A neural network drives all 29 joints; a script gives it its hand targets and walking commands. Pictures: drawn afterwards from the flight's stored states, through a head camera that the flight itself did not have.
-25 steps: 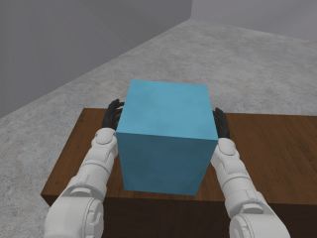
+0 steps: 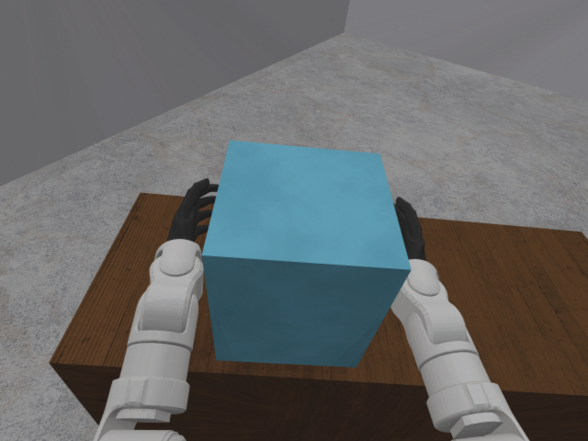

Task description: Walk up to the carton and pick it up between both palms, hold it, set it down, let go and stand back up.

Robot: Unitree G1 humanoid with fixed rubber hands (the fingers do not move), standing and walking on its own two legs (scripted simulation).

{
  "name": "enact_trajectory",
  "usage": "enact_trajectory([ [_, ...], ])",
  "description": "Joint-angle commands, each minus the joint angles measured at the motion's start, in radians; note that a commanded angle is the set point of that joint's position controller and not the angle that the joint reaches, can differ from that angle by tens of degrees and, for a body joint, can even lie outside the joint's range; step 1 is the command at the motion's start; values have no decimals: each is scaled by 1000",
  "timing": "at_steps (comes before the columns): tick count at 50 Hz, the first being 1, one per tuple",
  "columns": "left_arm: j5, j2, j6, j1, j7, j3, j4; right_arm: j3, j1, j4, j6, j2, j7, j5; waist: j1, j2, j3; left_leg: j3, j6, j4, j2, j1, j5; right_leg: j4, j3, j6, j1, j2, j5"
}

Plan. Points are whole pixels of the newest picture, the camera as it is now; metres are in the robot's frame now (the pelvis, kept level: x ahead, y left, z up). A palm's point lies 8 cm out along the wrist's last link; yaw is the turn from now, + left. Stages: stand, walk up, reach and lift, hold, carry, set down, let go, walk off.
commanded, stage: reach and lift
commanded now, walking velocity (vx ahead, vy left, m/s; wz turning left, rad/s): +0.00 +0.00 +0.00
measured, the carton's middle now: (296, 259) +0.36 -0.01 +0.09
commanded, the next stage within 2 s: hold in 1.12 s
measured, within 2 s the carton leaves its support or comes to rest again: neither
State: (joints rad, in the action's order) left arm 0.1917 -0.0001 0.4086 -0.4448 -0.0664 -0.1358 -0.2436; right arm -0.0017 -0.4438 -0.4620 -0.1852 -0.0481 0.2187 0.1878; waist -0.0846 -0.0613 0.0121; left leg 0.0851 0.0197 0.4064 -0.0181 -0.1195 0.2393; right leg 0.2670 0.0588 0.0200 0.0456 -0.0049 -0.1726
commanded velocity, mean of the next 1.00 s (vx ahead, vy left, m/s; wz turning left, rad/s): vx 0.00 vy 0.00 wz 0.00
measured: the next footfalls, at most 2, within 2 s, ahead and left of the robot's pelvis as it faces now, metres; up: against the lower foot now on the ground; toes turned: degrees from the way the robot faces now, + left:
none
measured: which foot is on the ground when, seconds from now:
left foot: down 0.00-1.00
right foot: down 0.00-1.00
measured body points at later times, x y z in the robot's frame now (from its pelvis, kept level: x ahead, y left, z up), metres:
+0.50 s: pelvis -0.03 +0.00 +0.00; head -0.06 +0.02 +0.45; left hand +0.36 +0.13 +0.16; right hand +0.33 -0.18 +0.14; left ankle -0.01 +0.13 -0.75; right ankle -0.02 -0.13 -0.75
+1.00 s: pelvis -0.02 +0.00 +0.00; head -0.05 +0.03 +0.45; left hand +0.37 +0.13 +0.18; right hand +0.35 -0.18 +0.16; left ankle -0.01 +0.13 -0.75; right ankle -0.02 -0.13 -0.75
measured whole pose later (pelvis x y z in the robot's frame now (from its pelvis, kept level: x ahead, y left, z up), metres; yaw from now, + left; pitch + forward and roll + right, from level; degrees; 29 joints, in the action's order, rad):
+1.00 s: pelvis -0.02 +0.00 +0.00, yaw -1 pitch -4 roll -1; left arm 0.25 0.02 0.57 -0.57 -0.06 -0.18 -0.19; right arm 0.05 -0.56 -0.48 -0.27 -0.06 0.19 0.20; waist -0.08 -0.05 0.02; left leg 0.07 0.02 0.38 -0.02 -0.10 0.21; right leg 0.27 0.03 0.02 0.04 0.00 -0.15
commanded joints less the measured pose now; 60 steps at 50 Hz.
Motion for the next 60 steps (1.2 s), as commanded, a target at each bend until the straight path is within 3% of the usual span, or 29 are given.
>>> enact_trajectory([
  [1, -124, 718, -6, -569, 136, 608, 255, -492, -770, 449, 48, 587, -113, 77, -31, 150, 431, -12, 99, 30, 62, 214, -655, 36, 4, 5, -103, 93, 468],
  [8, -103, 684, 72, -501, 144, 585, 297, -486, -745, 486, -10, 548, -113, 90, -4, 123, 390, -21, 73, -15, 62, 186, -509, 20, -5, 12, -119, 82, 397],
  [14, -78, 662, 98, -569, 174, 487, 199, -418, -825, 405, -23, 570, -133, 44, 17, 83, 314, -55, 26, -103, 65, 95, -238, -1, -14, 16, -105, 59, 235],
  [23, -65, 669, 82, -674, 197, 379, 47, -357, -950, 284, -2, 631, -145, -9, 30, 38, 334, -89, -16, -136, 74, 50, -101, -10, -18, 22, -106, 47, 152],
  [31, -63, 677, 65, -719, 202, 354, 7, -344, -988, 236, 18, 641, -141, -9, 15, 39, 370, -89, -9, -115, 77, 78, -165, -4, -13, 24, -124, 52, 203],
  [41, -71, 697, 80, -718, 185, 413, 84, -374, -970, 268, 8, 619, -132, 47, -4, 96, 380, -67, 32, -68, 72, 148, -322, 2, 1, 17, -110, 67, 259],
  [42, -105, 727, 71, -797, 169, 481, 180, -359, -984, 270, 13, 603, -139, 57, -21, 169, 443, -57, 61, -62, 59, 164, -351, 7, 9, 0, -85, 74, 210],
  [44, -109, 719, 85, -791, 150, 485, 161, -366, -997, 281, 5, 602, -146, 57, -15, 150, 403, -57, 54, -54, 59, 170, -348, -6, 6, -4, -52, 73, 177],
  [47, -112, 725, 103, -738, 143, 499, 177, -392, -990, 333, -4, 593, -141, 78, -12, 139, 445, -50, 57, -36, 57, 187, -410, 4, 4, -1, -96, 78, 261],
  [52, -43, 676, 160, -603, 180, 392, 116, -415, -945, 331, -47, 572, -116, 98, 18, 69, 338, -64, 24, -64, 69, 134, -381, -5, -14, 18, -184, 68, 321],
  [54, -33, 662, 165, -605, 196, 376, 127, -405, -922, 308, -57, 567, -110, 95, 10, 62, 307, -67, 27, -72, 72, 124, -376, 0, -12, 21, -201, 65, 345],
  [56, -47, 656, 165, -644, 203, 396, 187, -430, -947, 356, -57, 587, -104, 115, 12, 56, 352, -68, 25, -66, 76, 127, -388, 9, -12, 25, -212, 68, 362],
  [57, -41, 646, 166, -657, 205, 384, 183, -423, -930, 323, -66, 590, -104, 109, 13, 57, 307, -71, 24, -74, 76, 125, -382, 2, -13, 24, -201, 67, 346],
  [58, -65, 678, 166, -662, 202, 427, 243, -444, -955, 395, -55, 601, -106, 125, 9, 74, 372, -68, 35, -57, 73, 147, -439, 13, -11, 20, -214, 73, 385],
  [59, -91, 683, 156, -706, 193, 468, 315, -454, -942, 406, -56, 607, -104, 140, -6, 97, 414, -64, 51, -37, 71, 172, -501, 23, -10, 16, -211, 80, 410],
  [60, -91, 675, 159, -703, 186, 475, 312, -459, -927, 401, -63, 597, -104, 139, -7, 108, 393, -63, 57, -32, 72, 179, -511, 17, -9, 11, -194, 81, 391],
])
